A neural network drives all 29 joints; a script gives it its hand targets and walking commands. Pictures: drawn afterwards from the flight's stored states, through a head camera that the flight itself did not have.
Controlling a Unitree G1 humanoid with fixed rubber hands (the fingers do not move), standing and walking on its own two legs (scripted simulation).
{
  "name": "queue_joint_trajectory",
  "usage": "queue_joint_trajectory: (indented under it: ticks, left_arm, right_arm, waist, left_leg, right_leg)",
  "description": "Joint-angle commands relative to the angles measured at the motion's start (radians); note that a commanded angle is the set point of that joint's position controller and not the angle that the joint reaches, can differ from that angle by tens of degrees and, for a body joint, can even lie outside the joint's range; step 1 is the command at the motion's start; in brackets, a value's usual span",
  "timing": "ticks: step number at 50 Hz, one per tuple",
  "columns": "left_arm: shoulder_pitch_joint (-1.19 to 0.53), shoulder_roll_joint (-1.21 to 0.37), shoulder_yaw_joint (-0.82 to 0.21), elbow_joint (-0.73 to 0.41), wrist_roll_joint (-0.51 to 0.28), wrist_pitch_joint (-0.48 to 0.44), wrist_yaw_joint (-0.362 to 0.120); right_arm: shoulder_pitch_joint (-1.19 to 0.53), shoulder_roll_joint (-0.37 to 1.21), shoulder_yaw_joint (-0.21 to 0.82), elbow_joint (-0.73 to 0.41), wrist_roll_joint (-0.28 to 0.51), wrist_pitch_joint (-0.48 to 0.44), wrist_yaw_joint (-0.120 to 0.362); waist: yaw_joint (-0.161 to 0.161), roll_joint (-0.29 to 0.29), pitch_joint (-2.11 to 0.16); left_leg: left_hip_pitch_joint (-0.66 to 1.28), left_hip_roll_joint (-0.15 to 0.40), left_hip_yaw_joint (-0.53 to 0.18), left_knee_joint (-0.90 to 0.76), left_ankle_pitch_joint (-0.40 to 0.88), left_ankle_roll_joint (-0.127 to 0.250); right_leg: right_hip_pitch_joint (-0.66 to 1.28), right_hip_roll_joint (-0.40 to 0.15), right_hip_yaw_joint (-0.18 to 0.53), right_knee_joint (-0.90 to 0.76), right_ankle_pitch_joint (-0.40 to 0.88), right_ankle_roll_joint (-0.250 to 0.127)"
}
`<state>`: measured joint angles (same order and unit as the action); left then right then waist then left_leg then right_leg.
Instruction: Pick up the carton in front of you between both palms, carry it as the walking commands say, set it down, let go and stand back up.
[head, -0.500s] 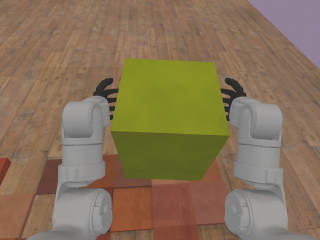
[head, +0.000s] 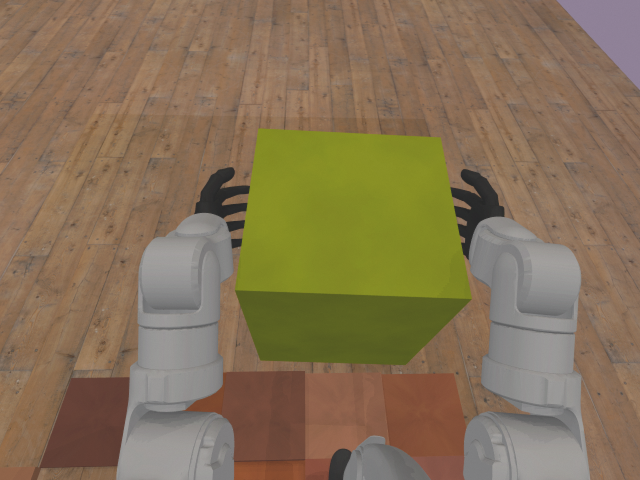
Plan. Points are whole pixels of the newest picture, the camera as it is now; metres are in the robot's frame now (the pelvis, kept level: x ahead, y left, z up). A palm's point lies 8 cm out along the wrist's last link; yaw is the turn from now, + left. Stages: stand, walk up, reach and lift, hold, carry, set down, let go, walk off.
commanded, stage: carry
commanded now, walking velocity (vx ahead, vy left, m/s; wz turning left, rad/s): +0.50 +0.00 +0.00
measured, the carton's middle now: (340, 261) +0.38 +0.00 +0.06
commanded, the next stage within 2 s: none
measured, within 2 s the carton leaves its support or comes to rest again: neither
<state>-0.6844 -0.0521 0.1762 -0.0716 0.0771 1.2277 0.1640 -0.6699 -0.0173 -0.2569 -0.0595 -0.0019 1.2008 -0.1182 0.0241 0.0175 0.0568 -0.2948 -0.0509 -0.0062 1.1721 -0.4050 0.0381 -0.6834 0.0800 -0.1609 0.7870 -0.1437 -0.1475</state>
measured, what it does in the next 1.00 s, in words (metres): walks ahead: left foot, then right foot 0.05 m lower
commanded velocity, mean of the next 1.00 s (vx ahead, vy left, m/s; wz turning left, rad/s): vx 0.50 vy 0.00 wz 0.00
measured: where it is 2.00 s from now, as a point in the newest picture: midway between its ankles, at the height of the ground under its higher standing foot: (342, 232)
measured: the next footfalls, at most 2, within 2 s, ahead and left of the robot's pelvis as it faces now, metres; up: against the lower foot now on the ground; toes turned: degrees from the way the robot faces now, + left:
left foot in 0.42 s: +0.38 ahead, +0.14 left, +0.00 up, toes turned +3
right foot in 0.90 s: +0.65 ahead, -0.08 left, -0.05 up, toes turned -6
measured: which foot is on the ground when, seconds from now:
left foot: up 0.00-0.40, down 0.42-0.90, up 0.92-1.00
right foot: down 0.00-0.42, up 0.44-0.88, down 0.90-1.00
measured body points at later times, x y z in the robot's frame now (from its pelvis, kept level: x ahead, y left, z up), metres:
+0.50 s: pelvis +0.27 +0.05 +0.04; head +0.27 +0.06 +0.49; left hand +0.65 +0.19 +0.16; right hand +0.63 -0.11 +0.16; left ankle +0.34 +0.13 -0.68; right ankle +0.17 -0.06 -0.63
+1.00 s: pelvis +0.55 -0.01 -0.01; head +0.55 -0.02 +0.44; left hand +0.93 +0.13 +0.15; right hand +0.92 -0.18 +0.14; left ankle +0.40 +0.13 -0.63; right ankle +0.61 -0.07 -0.73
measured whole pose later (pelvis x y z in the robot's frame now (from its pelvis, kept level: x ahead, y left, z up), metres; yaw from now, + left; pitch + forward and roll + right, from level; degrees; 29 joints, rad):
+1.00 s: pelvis +0.55 -0.01 -0.01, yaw -1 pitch +4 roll +2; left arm -0.78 -0.01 0.26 0.19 0.10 1.30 0.13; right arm -0.79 -0.04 -0.22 0.21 -0.03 1.28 -0.13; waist 0.00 0.01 -0.09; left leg -0.37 -0.01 0.02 1.22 -0.57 0.01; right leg -0.48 0.01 -0.10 0.63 -0.20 -0.10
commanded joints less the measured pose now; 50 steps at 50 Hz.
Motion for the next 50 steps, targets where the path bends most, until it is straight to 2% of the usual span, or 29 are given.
queue_joint_trajectory:
  ticks: [1,2,4,6,8,10,13,15,17,18,20,21,22,23,24,26,28,32,36,40,42,43,44,45,46,47,48,49,50]
  left_arm:
    - [-0.751,-0.928,-0.675,-0.155,-0.468,-0.002,-0.218]
    - [-0.807,-0.959,-0.691,-0.162,-0.508,0.012,-0.23]
    - [-0.867,-0.999,-0.702,-0.148,-0.559,0.029,-0.251]
    - [-0.886,-1.027,-0.687,-0.096,-0.576,0.04,-0.27]
    - [-0.866,-1.052,-0.653,-0.009,-0.569,0.043,-0.29]
    - [-0.836,-1.085,-0.62,0.1,-0.552,0.036,-0.309]
    - [-0.78,-1.135,-0.571,0.238,-0.516,0.01,-0.331]
    - [-0.768,-1.159,-0.546,0.272,-0.499,-0.013,-0.338]
    - [-0.769,-1.16,-0.534,0.268,-0.487,-0.031,-0.335]
    - [-0.767,-1.153,-0.531,0.258,-0.48,-0.038,-0.328]
    - [-0.763,-1.135,-0.537,0.212,-0.47,-0.048,-0.31]
    - [-0.772,-1.115,-0.54,0.184,-0.467,-0.05,-0.299]
    - [-0.778,-1.104,-0.539,0.155,-0.476,-0.043,-0.29]
    - [-0.823,-1.093,-0.547,0.117,-0.476,-0.037,-0.28]
    - [-0.844,-1.09,-0.557,0.09,-0.478,-0.032,-0.268]
    - [-0.811,-1.074,-0.563,0.053,-0.472,-0.021,-0.244]
    - [-0.79,-1.051,-0.559,0.004,-0.455,-0.01,-0.223]
    - [-0.797,-0.97,-0.57,-0.104,-0.428,0.009,-0.187]
    - [-0.749,-0.904,-0.568,-0.077,-0.387,0.045,-0.183]
    - [-0.744,-0.885,-0.541,0.03,-0.366,0.069,-0.213]
    - [-0.755,-0.887,-0.519,0.084,-0.368,0.075,-0.229]
    - [-0.763,-0.888,-0.506,0.108,-0.373,0.077,-0.236]
    - [-0.753,-0.893,-0.49,0.142,-0.377,0.079,-0.242]
    - [-0.737,-0.895,-0.47,0.178,-0.372,0.079,-0.25]
    - [-0.697,-0.893,-0.44,0.221,-0.365,0.077,-0.258]
    - [-0.734,-0.864,-0.428,0.242,-0.359,0.075,-0.26]
    - [-0.732,-0.895,-0.425,0.236,-0.363,0.069,-0.262]
    - [-0.763,-0.935,-0.426,0.208,-0.379,0.064,-0.27]
    - [-0.808,-0.984,-0.439,0.177,-0.408,0.057,-0.28]
  right_arm:
    - [-0.763,0.971,0.702,-0.145,0.395,0.042,0.227]
    - [-0.752,0.96,0.682,-0.124,0.368,0.049,0.216]
    - [-0.727,0.942,0.64,-0.084,0.315,0.06,0.2]
    - [-0.694,0.937,0.61,-0.02,0.267,0.067,0.192]
    - [-0.666,0.945,0.584,0.058,0.232,0.064,0.191]
    - [-0.659,0.971,0.567,0.122,0.211,0.057,0.196]
    - [-0.658,1.035,0.555,0.205,0.211,0.038,0.213]
    - [-0.691,1.081,0.563,0.22,0.235,0.021,0.225]
    - [-0.729,1.118,0.582,0.212,0.269,0.009,0.23]
    - [-0.749,1.132,0.593,0.203,0.288,0.004,0.231]
    - [-0.751,1.143,0.611,0.184,0.322,-0.002,0.228]
    - [-0.739,1.144,0.618,0.181,0.337,-0.004,0.226]
    - [-0.742,1.119,0.619,0.158,0.345,-0.006,0.222]
    - [-0.784,1.104,0.627,0.124,0.353,-0.011,0.214]
    - [-0.79,1.106,0.634,0.094,0.372,-0.009,0.211]
    - [-0.834,1.128,0.666,-0.005,0.419,-0.002,0.209]
    - [-0.879,1.133,0.689,-0.088,0.455,0.008,0.21]
    - [-0.881,1.074,0.701,-0.18,0.482,0.038,0.212]
    - [-0.814,1.033,0.701,-0.109,0.462,0.072,0.223]
    - [-0.787,1.024,0.681,0.017,0.429,0.079,0.235]
    - [-0.803,1.038,0.671,0.068,0.419,0.075,0.236]
    - [-0.815,1.049,0.665,0.09,0.417,0.074,0.236]
    - [-0.817,1.062,0.655,0.118,0.413,0.074,0.235]
    - [-0.804,1.065,0.637,0.149,0.407,0.075,0.235]
    - [-0.809,1.064,0.625,0.176,0.402,0.076,0.235]
    - [-0.825,1.094,0.615,0.2,0.403,0.085,0.234]
    - [-0.862,1.104,0.602,0.184,0.397,0.086,0.23]
    - [-0.906,1.124,0.607,0.159,0.397,0.081,0.223]
    - [-0.908,1.151,0.612,0.143,0.398,0.071,0.216]
  waist:
    - [0.08,-0.131,-0.754]
    - [0.071,-0.055,-0.683]
    - [0.056,-0.008,-0.652]
    - [0.054,-0.027,-0.639]
    - [0.06,-0.058,-0.601]
    - [0.066,-0.091,-0.576]
    - [0.064,-0.124,-0.526]
    - [0.066,-0.139,-0.473]
    - [0.061,-0.172,-0.448]
    - [0.054,-0.179,-0.44]
    - [0.01,-0.133,-0.49]
    - [-0.022,-0.08,-0.563]
    - [-0.054,0.083,-0.655]
    - [-0.086,0.254,-0.645]
    - [-0.081,0.217,-0.64]
    - [-0.086,0.07,-0.594]
    - [-0.075,0.088,-0.603]
    - [-0.096,0.108,-0.614]
    - [-0.114,0.118,-0.586]
    - [-0.137,0.096,-0.51]
    - [-0.118,0.106,-0.471]
    - [-0.082,0.113,-0.465]
    - [-0.033,0.085,-0.488]
    - [0.0,0.003,-0.539]
    - [0.023,-0.113,-0.586]
    - [-0.011,-0.305,-0.639]
    - [0.037,-0.372,-0.656]
    - [0.037,-0.282,-0.588]
    - [0.036,-0.134,-0.549]
  left_leg:
    - [-0.418,-0.018,-0.081,0.404,-0.054,0.007]
    - [-0.472,0.012,-0.073,0.346,-0.054,0.016]
    - [-0.441,0.043,-0.072,0.187,0.001,0.02]
    - [-0.448,0.057,-0.058,0.065,-0.01,0.013]
    - [-0.424,0.057,-0.018,-0.106,-0.041,-0.001]
    - [-0.406,0.068,0.0,-0.211,0.073,-0.006]
    - [-0.359,0.064,0.036,-0.375,0.178,-0.007]
    - [-0.31,0.054,0.059,-0.494,0.246,-0.011]
    - [-0.248,0.031,0.1,-0.585,0.251,-0.007]
    - [-0.202,0.024,0.118,-0.631,0.256,-0.003]
    - [0.043,0.018,0.152,-0.743,0.285,0.015]
    - [0.246,0.1,0.038,-0.736,0.256,0.052]
    - [0.452,0.328,-0.328,-0.744,0.227,0.14]
    - [0.606,0.424,-0.582,-0.769,0.314,0.246]
    - [0.595,0.422,-0.58,-0.746,0.308,0.251]
    - [0.496,0.381,-0.451,-0.746,0.39,0.218]
    - [0.446,0.344,-0.345,-0.753,0.471,0.187]
    - [0.442,0.301,-0.218,-0.759,0.542,0.19]
    - [0.468,0.253,-0.127,-0.714,0.649,0.155]
    - [0.487,0.23,-0.092,-0.619,0.597,0.134]
    - [0.412,0.231,-0.071,-0.58,0.538,0.113]
    - [0.364,0.224,-0.046,-0.534,0.553,0.09]
    - [0.288,0.192,0.012,-0.418,0.592,0.056]
    - [0.15,0.151,0.055,-0.24,0.495,0.027]
    - [-0.089,0.113,0.076,-0.072,0.126,0.002]
    - [-0.347,0.037,0.049,0.102,-0.202,-0.022]
    - [-0.528,0.005,0.022,0.215,-0.204,-0.031]
    - [-0.576,0.039,0.01,0.213,-0.156,-0.019]
    - [-0.532,0.06,-0.01,0.156,-0.07,-0.016]
  right_leg:
    - [0.931,-0.342,0.719,-0.297,0.241,-0.201]
    - [0.871,-0.33,0.664,-0.304,0.171,-0.158]
    - [0.781,-0.295,0.583,-0.324,0.093,-0.111]
    - [0.772,-0.293,0.554,-0.325,0.138,-0.109]
    - [0.722,-0.295,0.49,-0.348,0.201,-0.125]
    - [0.7,-0.304,0.452,-0.363,0.267,-0.135]
    - [0.658,-0.282,0.377,-0.383,0.226,-0.093]
    - [0.627,-0.261,0.328,-0.395,0.2,-0.058]
    - [0.615,-0.253,0.287,-0.378,0.219,-0.034]
    - [0.603,-0.253,0.267,-0.355,0.222,-0.019]
    - [0.533,-0.216,0.19,-0.209,0.221,0.028]
    - [0.418,-0.181,0.149,-0.067,0.16,0.067]
    - [0.2,-0.099,0.104,0.165,-0.062,0.112]
    - [-0.071,-0.001,0.135,0.317,-0.401,0.119]
    - [-0.124,-0.053,0.197,0.393,-0.435,0.104]
    - [-0.129,-0.105,0.202,0.359,-0.362,0.107]
    - [-0.085,-0.136,0.204,0.274,-0.281,0.124]
    - [-0.053,-0.122,0.164,0.112,-0.155,0.146]
    - [-0.016,-0.108,0.135,-0.066,0.04,0.133]
    - [0.005,-0.1,0.112,-0.262,0.213,0.117]
    - [0.111,-0.108,0.104,-0.341,0.248,0.097]
    - [0.209,-0.11,0.081,-0.376,0.262,0.082]
    - [0.384,-0.096,0.036,-0.416,0.271,0.073]
    - [0.605,-0.111,0.047,-0.362,0.219,0.084]
    - [0.815,-0.255,0.206,-0.213,0.393,0.093]
    - [1.016,-0.429,0.516,-0.158,0.518,-0.01]
    - [1.046,-0.462,0.735,-0.31,0.135,-0.117]
    - [0.97,-0.427,0.718,-0.367,0.005,-0.104]
    - [0.873,-0.387,0.624,-0.377,0.03,-0.064]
